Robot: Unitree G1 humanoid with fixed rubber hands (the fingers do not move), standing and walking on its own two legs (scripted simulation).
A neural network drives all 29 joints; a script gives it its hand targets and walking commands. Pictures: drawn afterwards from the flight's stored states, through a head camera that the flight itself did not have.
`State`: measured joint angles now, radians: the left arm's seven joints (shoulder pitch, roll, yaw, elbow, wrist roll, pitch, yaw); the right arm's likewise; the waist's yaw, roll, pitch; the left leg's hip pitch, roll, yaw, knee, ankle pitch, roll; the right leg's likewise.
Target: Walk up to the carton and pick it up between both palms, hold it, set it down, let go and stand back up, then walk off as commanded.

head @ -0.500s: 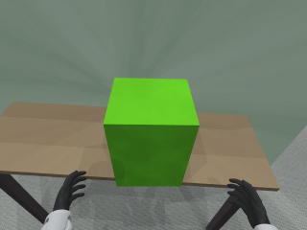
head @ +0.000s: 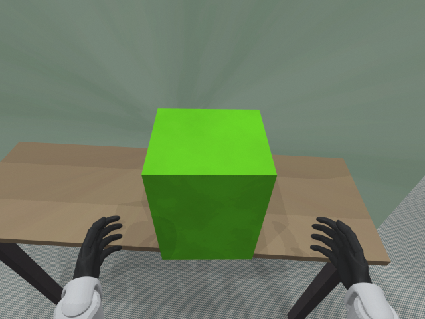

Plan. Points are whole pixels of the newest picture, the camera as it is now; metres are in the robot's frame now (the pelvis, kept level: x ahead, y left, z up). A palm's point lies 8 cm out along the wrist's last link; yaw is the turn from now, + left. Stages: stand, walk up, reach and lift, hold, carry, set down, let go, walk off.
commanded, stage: reach and lift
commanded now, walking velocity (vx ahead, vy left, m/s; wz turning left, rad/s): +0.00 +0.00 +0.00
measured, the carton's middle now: (208, 189) +0.38 +0.02 +0.05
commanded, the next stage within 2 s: none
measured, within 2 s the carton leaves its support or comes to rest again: neither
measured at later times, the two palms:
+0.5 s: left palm (100, 211) +0.28 +0.20 +0.11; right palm (343, 203) +0.29 -0.21 +0.12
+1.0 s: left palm (98, 153) +0.34 +0.20 +0.19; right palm (335, 143) +0.37 -0.20 +0.19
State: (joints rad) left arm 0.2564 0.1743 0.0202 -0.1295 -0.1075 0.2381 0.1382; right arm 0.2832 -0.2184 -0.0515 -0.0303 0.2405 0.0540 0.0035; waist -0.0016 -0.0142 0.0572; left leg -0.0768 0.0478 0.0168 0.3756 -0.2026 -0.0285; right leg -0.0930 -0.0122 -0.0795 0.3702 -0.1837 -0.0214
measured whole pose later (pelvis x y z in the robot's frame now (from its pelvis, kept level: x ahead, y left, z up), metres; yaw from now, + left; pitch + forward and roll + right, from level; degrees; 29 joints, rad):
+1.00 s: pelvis +0.00 +0.00 +0.00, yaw +0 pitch -5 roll +0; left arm -0.47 0.24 0.14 -0.10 -0.12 0.83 0.10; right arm -0.57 -0.38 0.00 0.26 0.44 0.45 -0.10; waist 0.00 -0.01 0.06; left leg -0.08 0.06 0.02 0.38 -0.20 -0.03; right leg -0.09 0.00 -0.08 0.37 -0.18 -0.02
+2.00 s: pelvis +0.01 +0.00 +0.00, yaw +0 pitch -3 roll +0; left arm -0.63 0.15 0.15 0.51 -0.05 0.36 0.06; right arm -0.69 -0.25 0.05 0.74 0.31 0.14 -0.10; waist 0.00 -0.01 0.05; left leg -0.12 0.06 0.02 0.38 -0.21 -0.03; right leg -0.13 0.00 -0.08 0.35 -0.18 -0.02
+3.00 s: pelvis +0.01 +0.00 +0.00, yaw +0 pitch +0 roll -1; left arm -0.61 0.03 0.18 0.65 0.04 0.12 0.14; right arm -0.68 -0.08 0.01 0.85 0.18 -0.02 -0.19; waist 0.00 0.00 0.05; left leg -0.17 0.06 0.02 0.38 -0.20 -0.03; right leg -0.17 0.00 -0.08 0.34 -0.16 -0.02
